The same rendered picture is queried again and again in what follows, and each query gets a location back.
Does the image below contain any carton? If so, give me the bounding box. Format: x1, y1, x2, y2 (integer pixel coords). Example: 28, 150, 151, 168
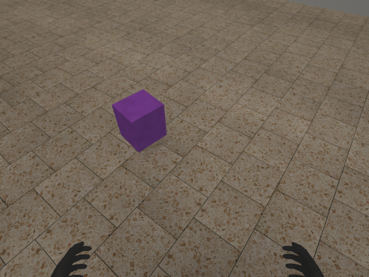
112, 89, 167, 152

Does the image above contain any right robot hand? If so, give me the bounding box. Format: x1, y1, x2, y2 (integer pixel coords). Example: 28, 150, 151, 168
282, 242, 324, 277

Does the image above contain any left robot hand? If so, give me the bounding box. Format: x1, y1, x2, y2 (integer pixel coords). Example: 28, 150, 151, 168
51, 241, 92, 277

